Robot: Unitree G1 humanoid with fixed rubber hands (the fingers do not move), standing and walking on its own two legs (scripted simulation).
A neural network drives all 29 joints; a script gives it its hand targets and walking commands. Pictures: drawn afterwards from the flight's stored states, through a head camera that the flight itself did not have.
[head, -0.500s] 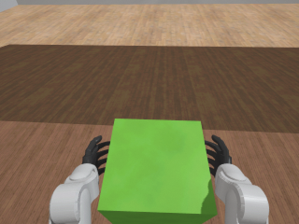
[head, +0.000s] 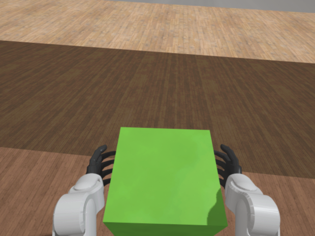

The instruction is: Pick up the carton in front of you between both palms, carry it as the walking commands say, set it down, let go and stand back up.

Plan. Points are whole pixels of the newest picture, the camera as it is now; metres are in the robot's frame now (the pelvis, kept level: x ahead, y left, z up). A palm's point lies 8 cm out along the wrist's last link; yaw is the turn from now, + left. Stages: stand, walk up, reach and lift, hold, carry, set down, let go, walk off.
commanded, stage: carry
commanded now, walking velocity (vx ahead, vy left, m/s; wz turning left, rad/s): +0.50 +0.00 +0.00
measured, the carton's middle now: (162, 190) +0.24 +0.00 +0.02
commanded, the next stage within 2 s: none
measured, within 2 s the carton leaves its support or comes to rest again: neither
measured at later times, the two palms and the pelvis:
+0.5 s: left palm (127, 84) +0.57 +0.12 +0.11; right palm (213, 87) +0.58 -0.18 +0.10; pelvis +0.34 -0.03 +0.00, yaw +1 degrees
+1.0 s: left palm (136, 39) +0.99 +0.13 +0.10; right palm (196, 39) +0.98 -0.17 +0.11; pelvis +0.65 -0.01 -0.01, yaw -1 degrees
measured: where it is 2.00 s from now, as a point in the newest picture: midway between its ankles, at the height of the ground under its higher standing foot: (159, 127)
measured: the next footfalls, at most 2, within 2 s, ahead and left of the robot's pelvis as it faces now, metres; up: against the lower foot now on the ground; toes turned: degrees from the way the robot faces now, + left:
right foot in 0.46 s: +0.49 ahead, -0.12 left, +0.00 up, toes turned -13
left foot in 0.98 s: +0.82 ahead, +0.06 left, +0.00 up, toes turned +8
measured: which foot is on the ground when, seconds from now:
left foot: down 0.00-0.50, up 0.52-0.96, down 0.98-1.00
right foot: down 0.00-0.00, up 0.02-0.44, down 0.46-1.00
